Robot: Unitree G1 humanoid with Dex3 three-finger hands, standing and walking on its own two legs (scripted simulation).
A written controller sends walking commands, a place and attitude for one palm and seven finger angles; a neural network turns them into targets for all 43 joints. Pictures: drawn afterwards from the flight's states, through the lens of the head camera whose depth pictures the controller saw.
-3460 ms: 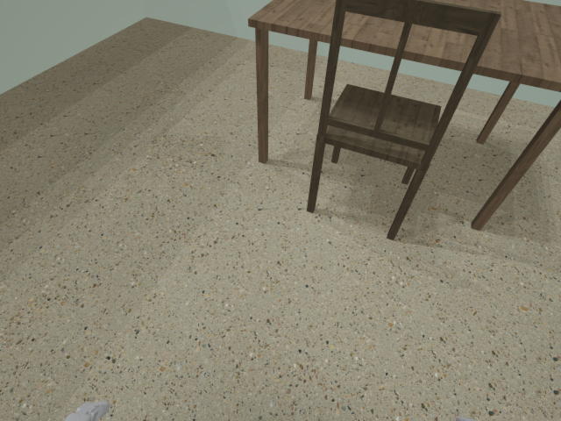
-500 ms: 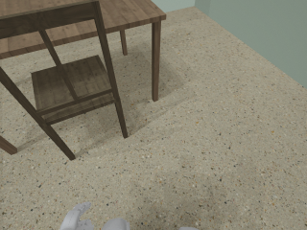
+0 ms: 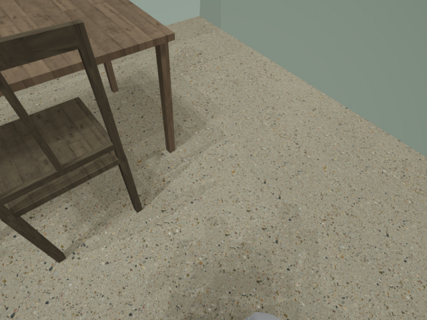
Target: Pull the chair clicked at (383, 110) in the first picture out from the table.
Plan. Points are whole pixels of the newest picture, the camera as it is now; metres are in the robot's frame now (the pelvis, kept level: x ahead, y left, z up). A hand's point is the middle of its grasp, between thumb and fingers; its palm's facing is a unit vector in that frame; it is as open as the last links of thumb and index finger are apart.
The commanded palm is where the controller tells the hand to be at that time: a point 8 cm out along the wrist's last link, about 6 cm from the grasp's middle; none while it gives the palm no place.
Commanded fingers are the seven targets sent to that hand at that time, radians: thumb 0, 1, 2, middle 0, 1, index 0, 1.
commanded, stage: walk to a spot facing it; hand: left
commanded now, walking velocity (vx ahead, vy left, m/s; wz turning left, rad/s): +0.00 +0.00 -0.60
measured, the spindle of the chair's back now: (33, 129) +0.54 +0.52 -0.06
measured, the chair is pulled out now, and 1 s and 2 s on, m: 0.00 0.00 0.00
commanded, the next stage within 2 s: turn to face it in 1.14 s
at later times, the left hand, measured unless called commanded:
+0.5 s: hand (139, 318) +0.14 +0.16 -0.17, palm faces -0.24 -0.95 -0.21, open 7.4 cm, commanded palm none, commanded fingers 0.00 0.90 0.90 -0.20 -0.30 -0.20 -0.30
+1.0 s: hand (193, 273) +0.24 +0.06 -0.18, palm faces -0.61 -0.77 -0.20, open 7.4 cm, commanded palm none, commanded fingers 0.00 0.90 0.90 -0.20 -0.30 -0.20 -0.30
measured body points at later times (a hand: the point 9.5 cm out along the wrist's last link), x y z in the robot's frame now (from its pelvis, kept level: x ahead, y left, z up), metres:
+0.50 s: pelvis +0.00 -0.01 -0.01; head +0.03 -0.01 +0.44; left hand +0.16 +0.21 -0.15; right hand +0.02 -0.29 -0.14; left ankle +0.04 +0.10 -0.72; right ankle -0.01 -0.14 -0.74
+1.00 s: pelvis +0.04 -0.04 -0.02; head +0.08 -0.07 +0.43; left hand +0.27 +0.10 -0.16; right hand -0.12 -0.22 -0.17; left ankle +0.05 +0.09 -0.74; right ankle +0.00 -0.14 -0.74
